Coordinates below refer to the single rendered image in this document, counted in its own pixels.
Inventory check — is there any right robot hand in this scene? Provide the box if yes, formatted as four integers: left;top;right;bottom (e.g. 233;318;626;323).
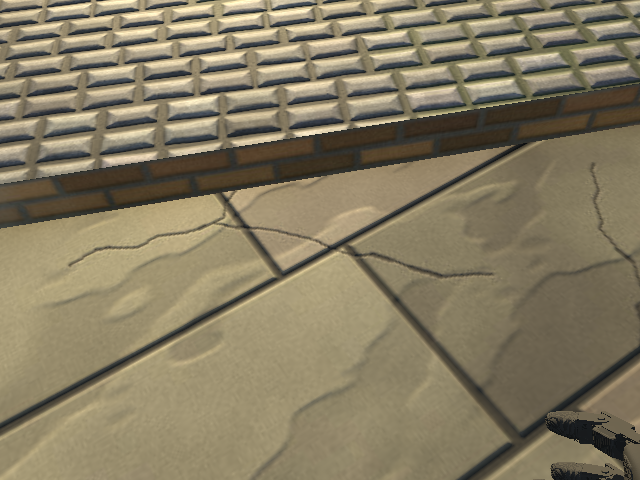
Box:
533;411;640;480

